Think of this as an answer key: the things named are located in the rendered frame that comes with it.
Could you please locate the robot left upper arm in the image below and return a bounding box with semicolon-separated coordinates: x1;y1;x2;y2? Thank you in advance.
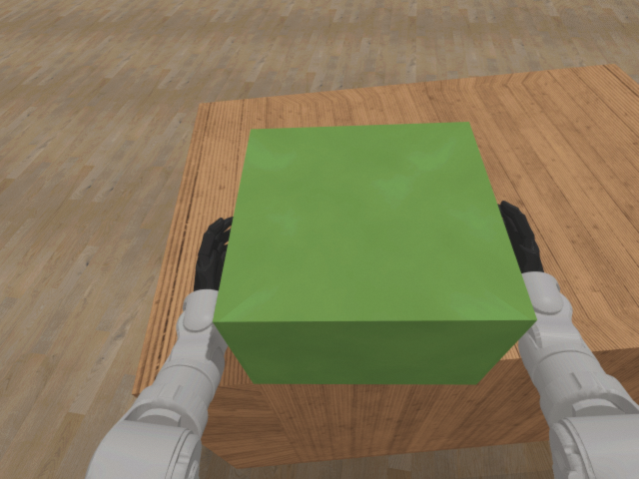
90;420;202;479

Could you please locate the robot left forearm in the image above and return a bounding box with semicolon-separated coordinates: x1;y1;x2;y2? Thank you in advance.
85;289;228;479

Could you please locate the robot right forearm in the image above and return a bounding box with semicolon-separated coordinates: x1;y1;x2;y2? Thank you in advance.
518;271;639;428

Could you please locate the carton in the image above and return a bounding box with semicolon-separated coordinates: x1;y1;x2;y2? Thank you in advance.
213;122;537;385

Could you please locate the left robot hand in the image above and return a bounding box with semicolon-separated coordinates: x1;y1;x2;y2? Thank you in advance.
194;217;233;291

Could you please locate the pedestal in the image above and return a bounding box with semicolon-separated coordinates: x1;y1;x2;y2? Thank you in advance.
132;64;639;469

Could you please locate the robot right upper arm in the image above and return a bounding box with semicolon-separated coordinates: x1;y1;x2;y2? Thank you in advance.
549;414;639;479

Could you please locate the right robot hand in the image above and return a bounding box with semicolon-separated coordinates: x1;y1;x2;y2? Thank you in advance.
498;201;544;273

